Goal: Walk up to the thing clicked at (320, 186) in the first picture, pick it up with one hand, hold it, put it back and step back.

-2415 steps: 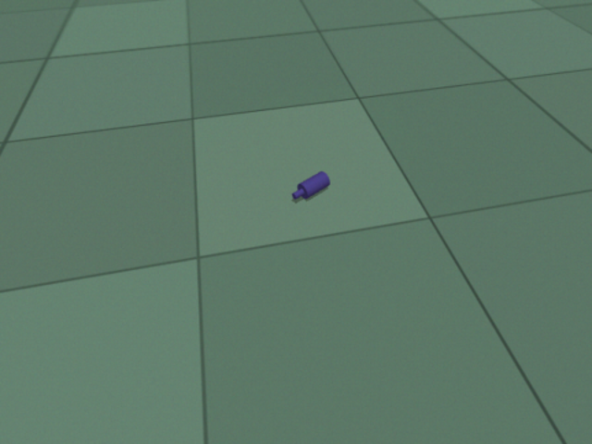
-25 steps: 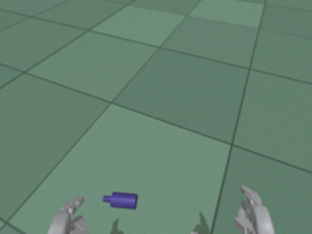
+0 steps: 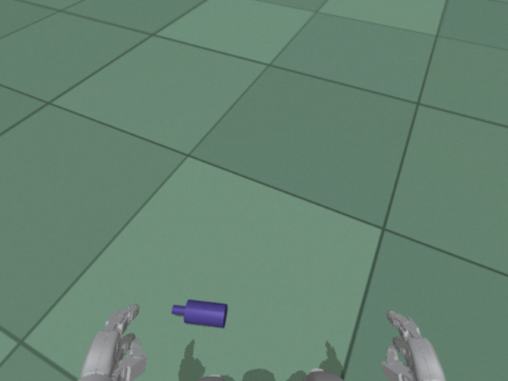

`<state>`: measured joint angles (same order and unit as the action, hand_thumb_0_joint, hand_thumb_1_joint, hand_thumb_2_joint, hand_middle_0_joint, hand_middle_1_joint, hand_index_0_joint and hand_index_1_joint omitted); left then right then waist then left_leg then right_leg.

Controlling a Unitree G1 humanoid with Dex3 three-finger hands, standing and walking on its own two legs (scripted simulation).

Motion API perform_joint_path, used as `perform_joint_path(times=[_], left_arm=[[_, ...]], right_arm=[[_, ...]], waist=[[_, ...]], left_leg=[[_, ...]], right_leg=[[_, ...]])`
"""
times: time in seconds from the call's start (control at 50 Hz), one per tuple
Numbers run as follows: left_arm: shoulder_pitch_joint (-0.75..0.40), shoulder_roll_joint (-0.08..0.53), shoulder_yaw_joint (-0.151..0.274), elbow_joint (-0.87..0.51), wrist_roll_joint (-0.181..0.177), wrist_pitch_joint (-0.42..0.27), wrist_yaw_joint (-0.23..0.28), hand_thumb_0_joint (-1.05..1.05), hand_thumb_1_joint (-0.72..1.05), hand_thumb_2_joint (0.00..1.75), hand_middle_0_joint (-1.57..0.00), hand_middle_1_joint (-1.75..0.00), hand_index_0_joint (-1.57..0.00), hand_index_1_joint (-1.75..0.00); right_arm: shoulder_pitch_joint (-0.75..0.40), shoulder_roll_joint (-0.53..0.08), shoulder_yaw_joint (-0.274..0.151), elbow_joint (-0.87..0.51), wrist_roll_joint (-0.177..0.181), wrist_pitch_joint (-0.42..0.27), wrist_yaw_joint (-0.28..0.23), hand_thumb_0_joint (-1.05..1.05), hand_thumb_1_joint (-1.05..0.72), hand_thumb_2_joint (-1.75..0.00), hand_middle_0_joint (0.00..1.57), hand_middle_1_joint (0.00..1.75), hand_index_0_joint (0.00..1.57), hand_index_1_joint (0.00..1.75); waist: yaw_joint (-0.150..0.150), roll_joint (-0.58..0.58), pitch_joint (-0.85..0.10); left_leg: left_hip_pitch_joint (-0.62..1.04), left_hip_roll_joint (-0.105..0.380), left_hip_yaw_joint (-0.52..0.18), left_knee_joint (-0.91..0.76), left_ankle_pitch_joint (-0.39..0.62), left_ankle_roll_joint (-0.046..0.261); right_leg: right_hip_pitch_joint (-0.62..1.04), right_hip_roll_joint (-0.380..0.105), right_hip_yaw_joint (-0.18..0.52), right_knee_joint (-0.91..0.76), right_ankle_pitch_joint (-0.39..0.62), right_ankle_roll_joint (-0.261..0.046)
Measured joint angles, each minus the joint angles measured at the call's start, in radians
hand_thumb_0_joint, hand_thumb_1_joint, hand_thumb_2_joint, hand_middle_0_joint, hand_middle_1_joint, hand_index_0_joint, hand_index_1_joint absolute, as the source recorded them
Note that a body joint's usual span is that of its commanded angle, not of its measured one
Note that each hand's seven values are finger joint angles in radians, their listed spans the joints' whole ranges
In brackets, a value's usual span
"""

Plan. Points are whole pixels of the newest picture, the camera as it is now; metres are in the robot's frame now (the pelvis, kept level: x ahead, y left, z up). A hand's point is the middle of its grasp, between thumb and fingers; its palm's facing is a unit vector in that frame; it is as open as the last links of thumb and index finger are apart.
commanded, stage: stand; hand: left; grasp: from above
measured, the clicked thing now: (199, 312) +0.45 +0.21 -0.68
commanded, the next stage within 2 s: none
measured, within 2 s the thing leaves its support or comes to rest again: neither
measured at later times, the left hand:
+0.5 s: hand out of the picture +0.07 +0.24 -0.12, palm faces +0.04 -0.95 -0.31, open 7.3 cm
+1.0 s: hand out of the picture +0.04 +0.23 -0.10, palm faces +0.03 -0.94 -0.33, open 7.3 cm
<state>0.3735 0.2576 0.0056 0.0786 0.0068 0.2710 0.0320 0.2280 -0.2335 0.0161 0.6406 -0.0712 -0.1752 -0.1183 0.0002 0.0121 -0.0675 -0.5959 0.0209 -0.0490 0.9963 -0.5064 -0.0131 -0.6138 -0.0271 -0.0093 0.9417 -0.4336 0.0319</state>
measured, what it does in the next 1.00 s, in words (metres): rises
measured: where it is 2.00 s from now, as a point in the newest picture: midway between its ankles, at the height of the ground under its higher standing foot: outside the picture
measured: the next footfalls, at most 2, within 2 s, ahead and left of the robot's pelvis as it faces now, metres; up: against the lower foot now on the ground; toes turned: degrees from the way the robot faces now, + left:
none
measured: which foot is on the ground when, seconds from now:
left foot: down 0.00-1.00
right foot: down 0.00-1.00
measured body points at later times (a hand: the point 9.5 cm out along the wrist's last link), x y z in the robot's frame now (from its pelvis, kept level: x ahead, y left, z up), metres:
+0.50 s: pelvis +0.01 +0.01 +0.04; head +0.01 +0.01 +0.49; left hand +0.07 +0.28 -0.10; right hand +0.07 -0.27 -0.09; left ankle +0.00 +0.13 -0.68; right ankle +0.03 -0.15 -0.68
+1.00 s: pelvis -0.01 -0.01 +0.06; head -0.01 -0.01 +0.51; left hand +0.04 +0.28 -0.08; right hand +0.05 -0.30 -0.08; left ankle +0.00 +0.13 -0.68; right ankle +0.03 -0.15 -0.68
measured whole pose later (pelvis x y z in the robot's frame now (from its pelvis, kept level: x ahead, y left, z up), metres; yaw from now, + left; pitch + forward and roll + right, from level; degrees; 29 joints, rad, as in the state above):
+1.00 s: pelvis -0.01 -0.01 +0.06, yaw +0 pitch -5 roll +0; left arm 0.17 0.30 0.04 1.13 0.03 0.01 0.02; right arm 0.18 -0.30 -0.05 1.09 -0.03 0.01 -0.01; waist 0.01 0.01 0.07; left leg -0.12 0.01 -0.03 0.42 -0.22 -0.02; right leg -0.16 -0.04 -0.01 0.41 -0.18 0.03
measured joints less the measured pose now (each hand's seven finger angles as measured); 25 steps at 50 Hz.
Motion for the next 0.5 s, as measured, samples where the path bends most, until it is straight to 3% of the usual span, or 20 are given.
perform_joint_path(times=[0.04,0.16,0.32,0.5], left_arm=[[-0.08,0.013,0.001,0.177,0.029,-0.083,0.002,0.01,0.91,0.9,-0.2,-0.3,-0.21,-0.3],[-0.147,0.043,0.029,0.487,0.042,-0.183,0.0,0.01,0.91,0.9,-0.2,-0.3,-0.21,-0.3],[-0.144,0.036,0.047,0.736,0.033,-0.229,0.006,0.01,0.91,0.9,-0.2,-0.3,-0.21,-0.3],[-0.168,0.018,0.04,0.901,0.021,-0.248,0.006,0.01,0.91,0.9,-0.2,-0.3,-0.21,-0.3]], right_arm=[[-0.034,-0.023,0.003,0.064,-0.022,0.064,0.045,0.01,-0.9,-0.9,0.21,0.3,0.21,0.3],[-0.043,-0.053,-0.045,0.162,0.015,0.134,0.103,0.01,-0.9,-0.9,0.21,0.3,0.21,0.3],[-0.008,-0.067,-0.082,0.269,0.02,0.164,0.104,0.0,-0.9,-0.9,0.2,0.3,0.21,0.3],[-0.018,-0.04,-0.068,0.359,0.035,0.175,0.091,0.0,-0.9,-0.9,0.2,0.3,0.21,0.3]], waist=[[0.014,-0.017,0.036],[0.017,-0.039,0.089],[0.012,-0.034,0.106],[0.013,-0.023,0.124]], left_leg=[[0.049,-0.01,0.011,-0.042,0.02,0.001],[0.159,-0.026,0.026,-0.145,0.062,0.003],[0.264,-0.022,0.027,-0.241,0.093,0.009],[0.373,-0.021,0.027,-0.371,0.158,0.012]], right_leg=[[0.038,-0.01,0.01,-0.019,0.008,-0.003],[0.129,-0.028,0.023,-0.085,0.031,0.003],[0.242,-0.024,0.02,-0.197,0.072,0.011],[0.36,-0.024,0.015,-0.345,0.145,0.016]])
